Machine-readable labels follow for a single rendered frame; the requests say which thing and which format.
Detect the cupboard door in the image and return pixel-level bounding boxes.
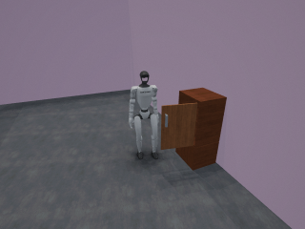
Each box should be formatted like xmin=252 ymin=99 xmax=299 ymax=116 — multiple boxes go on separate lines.
xmin=160 ymin=102 xmax=198 ymax=150

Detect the handle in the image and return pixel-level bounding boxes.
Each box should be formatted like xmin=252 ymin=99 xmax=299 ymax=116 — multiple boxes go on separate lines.
xmin=165 ymin=114 xmax=169 ymax=128

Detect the right robot shin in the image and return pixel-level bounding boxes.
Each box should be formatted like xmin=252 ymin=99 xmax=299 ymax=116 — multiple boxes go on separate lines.
xmin=136 ymin=139 xmax=142 ymax=153

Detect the left robot forearm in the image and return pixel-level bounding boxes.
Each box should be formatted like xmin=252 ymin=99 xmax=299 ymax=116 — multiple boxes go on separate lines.
xmin=152 ymin=101 xmax=158 ymax=114

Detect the robot left upper arm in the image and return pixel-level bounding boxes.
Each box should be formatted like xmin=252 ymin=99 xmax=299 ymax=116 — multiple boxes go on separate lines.
xmin=152 ymin=85 xmax=158 ymax=102

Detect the robot right upper arm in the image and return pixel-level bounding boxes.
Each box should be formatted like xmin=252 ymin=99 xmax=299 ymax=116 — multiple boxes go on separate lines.
xmin=130 ymin=86 xmax=138 ymax=104

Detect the robot right foot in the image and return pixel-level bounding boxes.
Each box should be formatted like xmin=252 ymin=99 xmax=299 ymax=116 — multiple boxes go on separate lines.
xmin=137 ymin=151 xmax=143 ymax=159

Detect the right robot forearm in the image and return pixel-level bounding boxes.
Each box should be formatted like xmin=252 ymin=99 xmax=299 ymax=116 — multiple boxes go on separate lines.
xmin=129 ymin=100 xmax=134 ymax=117

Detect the right robot hand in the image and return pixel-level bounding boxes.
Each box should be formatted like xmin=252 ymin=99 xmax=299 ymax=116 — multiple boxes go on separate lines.
xmin=129 ymin=117 xmax=134 ymax=128

